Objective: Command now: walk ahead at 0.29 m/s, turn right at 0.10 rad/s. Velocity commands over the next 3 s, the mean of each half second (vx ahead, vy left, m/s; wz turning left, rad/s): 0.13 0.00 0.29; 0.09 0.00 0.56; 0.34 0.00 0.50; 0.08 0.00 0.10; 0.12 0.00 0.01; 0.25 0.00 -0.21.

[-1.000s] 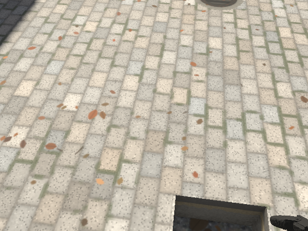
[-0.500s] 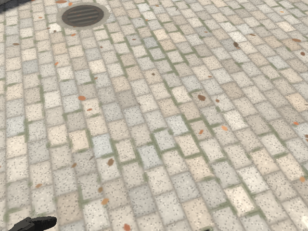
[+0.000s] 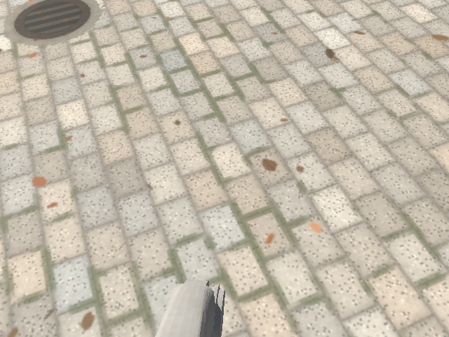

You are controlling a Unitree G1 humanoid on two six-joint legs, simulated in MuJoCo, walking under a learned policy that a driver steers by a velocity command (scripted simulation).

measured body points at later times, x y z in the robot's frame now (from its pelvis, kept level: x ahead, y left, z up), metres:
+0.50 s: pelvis +0.27 -0.01 +0.26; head +0.31 +0.01 +0.71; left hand +0.51 +0.26 +0.23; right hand +0.40 -0.29 +0.16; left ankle +0.18 +0.09 -0.48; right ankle +0.46 -0.10 -0.44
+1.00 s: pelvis +0.35 +0.00 +0.25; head +0.35 +0.02 +0.70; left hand +0.31 +0.31 +0.14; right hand +0.61 -0.15 +0.16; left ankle +0.27 +0.09 -0.47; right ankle +0.46 -0.09 -0.49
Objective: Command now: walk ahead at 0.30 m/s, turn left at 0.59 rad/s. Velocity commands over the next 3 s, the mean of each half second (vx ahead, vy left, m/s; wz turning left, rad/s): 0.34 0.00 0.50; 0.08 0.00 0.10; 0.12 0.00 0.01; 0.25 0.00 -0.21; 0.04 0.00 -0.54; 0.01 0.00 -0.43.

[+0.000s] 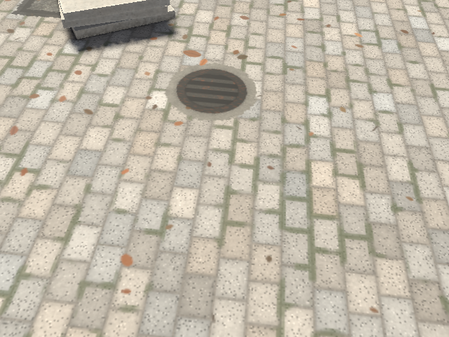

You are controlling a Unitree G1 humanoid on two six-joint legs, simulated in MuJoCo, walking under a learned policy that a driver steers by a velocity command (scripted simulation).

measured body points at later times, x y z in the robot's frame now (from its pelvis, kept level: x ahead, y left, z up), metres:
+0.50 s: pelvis +0.19 +0.02 -0.01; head +0.23 +0.05 +0.43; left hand +0.39 +0.30 -0.10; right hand +0.23 -0.26 -0.12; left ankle -0.02 +0.11 -0.72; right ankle +0.33 -0.06 -0.74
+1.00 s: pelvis +0.29 +0.06 +0.00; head +0.29 +0.07 +0.45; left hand +0.31 +0.33 -0.14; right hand +0.49 -0.14 -0.10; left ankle +0.26 +0.18 -0.74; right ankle +0.33 -0.07 -0.74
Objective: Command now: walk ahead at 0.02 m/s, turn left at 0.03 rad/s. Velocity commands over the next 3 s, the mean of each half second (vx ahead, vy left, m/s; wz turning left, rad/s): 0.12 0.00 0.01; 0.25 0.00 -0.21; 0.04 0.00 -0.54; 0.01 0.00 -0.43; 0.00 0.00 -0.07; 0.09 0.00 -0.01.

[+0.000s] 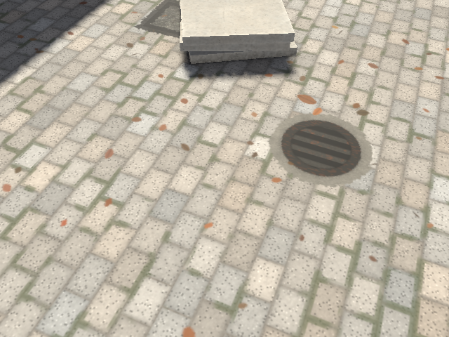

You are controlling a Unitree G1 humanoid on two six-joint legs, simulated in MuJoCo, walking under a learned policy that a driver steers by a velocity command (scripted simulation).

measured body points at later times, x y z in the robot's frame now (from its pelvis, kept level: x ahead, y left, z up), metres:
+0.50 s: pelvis +0.06 -0.02 -0.01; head +0.06 -0.02 +0.44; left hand +0.11 +0.25 -0.15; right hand +0.12 -0.28 -0.14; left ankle +0.01 +0.12 -0.73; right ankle +0.01 -0.13 -0.73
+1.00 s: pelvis +0.23 +0.02 +0.00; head +0.27 +0.02 +0.45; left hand +0.31 +0.30 -0.14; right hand +0.39 -0.25 -0.09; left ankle +0.34 +0.11 -0.73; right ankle +0.14 -0.10 -0.64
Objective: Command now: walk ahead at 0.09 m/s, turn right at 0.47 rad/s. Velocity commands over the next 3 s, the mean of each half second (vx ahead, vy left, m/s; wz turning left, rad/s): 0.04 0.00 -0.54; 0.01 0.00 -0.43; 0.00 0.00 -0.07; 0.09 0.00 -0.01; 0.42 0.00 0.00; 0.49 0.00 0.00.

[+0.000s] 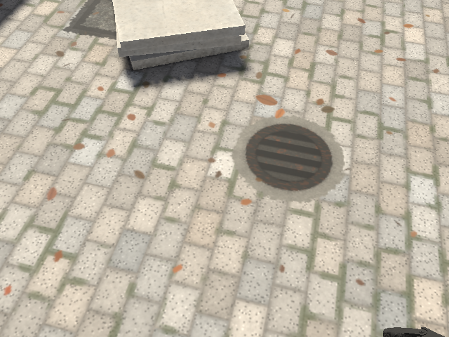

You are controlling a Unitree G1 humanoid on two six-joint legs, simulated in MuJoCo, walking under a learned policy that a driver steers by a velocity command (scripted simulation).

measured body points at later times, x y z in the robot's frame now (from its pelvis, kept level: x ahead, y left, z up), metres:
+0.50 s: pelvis +0.03 -0.04 +0.01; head +0.06 -0.09 +0.46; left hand +0.23 +0.20 -0.07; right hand +0.11 -0.36 -0.11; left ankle +0.09 +0.11 -0.65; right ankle +0.03 -0.12 -0.73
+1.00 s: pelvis +0.05 +0.00 +0.01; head +0.09 +0.00 +0.46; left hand +0.32 +0.18 -0.10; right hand +0.04 -0.30 -0.09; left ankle +0.11 +0.09 -0.73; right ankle -0.04 -0.13 -0.68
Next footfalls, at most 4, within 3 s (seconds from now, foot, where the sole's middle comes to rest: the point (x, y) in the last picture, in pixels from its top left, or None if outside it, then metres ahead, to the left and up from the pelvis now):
0.26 right None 0.07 -0.13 -0.77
0.76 left None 0.15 0.07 -0.77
1.10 right None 0.00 -0.15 -0.77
2.48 right None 0.37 -0.33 -0.77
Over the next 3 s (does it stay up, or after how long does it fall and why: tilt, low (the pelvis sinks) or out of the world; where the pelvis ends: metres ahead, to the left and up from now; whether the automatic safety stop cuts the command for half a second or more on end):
stays up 0.54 -0.27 -0.01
